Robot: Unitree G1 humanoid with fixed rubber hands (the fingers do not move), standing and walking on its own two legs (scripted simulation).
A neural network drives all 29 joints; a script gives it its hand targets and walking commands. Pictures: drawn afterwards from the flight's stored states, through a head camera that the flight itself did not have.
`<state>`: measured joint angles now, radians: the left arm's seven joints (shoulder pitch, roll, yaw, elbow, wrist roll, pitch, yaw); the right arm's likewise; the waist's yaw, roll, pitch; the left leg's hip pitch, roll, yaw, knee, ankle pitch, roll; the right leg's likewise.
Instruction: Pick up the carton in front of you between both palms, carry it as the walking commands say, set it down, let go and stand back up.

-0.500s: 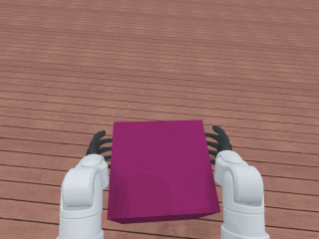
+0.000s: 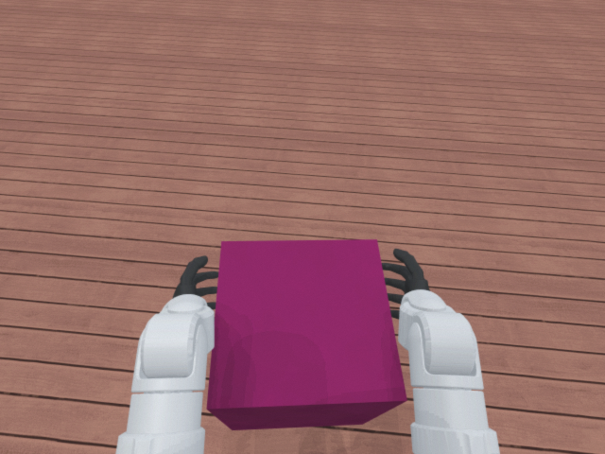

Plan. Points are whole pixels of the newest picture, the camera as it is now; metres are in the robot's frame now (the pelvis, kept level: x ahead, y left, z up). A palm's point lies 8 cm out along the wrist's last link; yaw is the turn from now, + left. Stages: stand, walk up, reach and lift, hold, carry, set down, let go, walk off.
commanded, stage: carry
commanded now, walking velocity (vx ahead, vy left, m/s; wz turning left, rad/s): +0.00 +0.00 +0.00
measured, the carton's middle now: (299, 342) +0.29 +0.00 -0.04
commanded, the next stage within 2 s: hold in 1.12 s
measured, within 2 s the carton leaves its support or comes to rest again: neither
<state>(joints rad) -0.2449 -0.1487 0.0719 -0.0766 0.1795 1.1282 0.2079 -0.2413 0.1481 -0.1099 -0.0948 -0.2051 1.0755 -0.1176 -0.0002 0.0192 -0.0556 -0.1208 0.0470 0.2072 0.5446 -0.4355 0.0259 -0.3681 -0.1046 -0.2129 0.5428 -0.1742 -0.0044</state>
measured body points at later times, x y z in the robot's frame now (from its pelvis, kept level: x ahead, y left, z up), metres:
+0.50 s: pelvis -0.03 +0.00 +0.00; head -0.03 +0.00 +0.45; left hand +0.28 +0.15 +0.02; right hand +0.29 -0.15 +0.03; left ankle -0.09 +0.08 -0.73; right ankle +0.07 -0.13 -0.73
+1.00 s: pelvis -0.03 +0.01 +0.00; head -0.03 +0.01 +0.45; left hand +0.28 +0.16 +0.03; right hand +0.28 -0.14 +0.04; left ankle -0.09 +0.08 -0.73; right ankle +0.07 -0.13 -0.73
